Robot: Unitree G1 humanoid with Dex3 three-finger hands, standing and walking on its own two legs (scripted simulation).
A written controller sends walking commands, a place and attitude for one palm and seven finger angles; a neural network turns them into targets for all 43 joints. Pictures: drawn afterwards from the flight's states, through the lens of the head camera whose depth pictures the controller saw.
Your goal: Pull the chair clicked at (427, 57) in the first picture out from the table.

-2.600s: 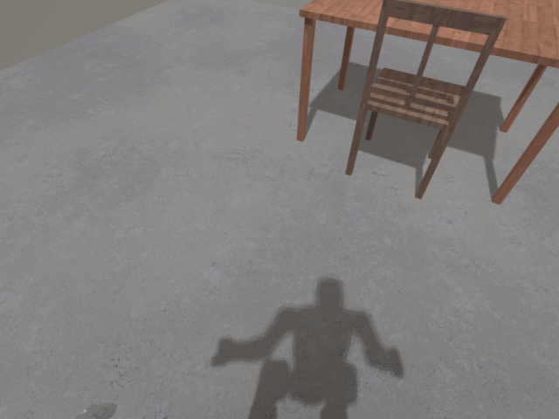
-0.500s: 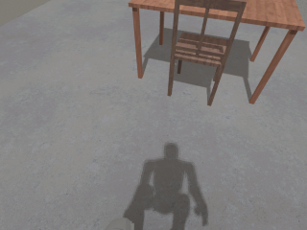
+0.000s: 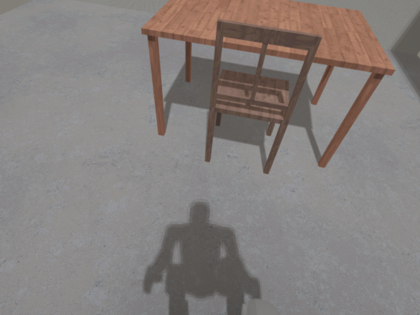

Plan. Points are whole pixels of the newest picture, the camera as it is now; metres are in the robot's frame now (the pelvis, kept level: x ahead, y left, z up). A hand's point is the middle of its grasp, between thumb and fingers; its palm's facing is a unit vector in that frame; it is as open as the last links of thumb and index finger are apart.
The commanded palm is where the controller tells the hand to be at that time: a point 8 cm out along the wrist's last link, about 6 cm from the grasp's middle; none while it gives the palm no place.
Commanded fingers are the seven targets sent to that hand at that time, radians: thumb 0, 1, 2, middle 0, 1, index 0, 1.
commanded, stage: walk to a spot facing it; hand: left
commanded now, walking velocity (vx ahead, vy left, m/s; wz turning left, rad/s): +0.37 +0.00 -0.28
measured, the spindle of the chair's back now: (258, 73) +1.12 -0.15 -0.11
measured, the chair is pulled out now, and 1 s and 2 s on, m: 0.00 0.00 0.00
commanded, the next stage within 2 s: take the last steps up to it in 0.52 s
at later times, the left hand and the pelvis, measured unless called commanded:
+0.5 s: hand (173, 235) +0.34 +0.11 -0.17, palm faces -0.07 -0.98 -0.19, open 7.1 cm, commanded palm none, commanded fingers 0.00 0.90 0.90 -0.20 -0.30 -0.20 -0.30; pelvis +0.24 -0.06 -0.01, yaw -6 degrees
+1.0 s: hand (166, 196) +0.46 +0.16 -0.18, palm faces -0.06 -0.99 -0.14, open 7.3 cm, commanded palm none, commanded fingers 0.00 0.90 0.90 -0.20 -0.30 -0.20 -0.30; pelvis +0.43 -0.01 +0.00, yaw -7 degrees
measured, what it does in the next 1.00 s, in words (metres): walks ahead: right foot, then left foot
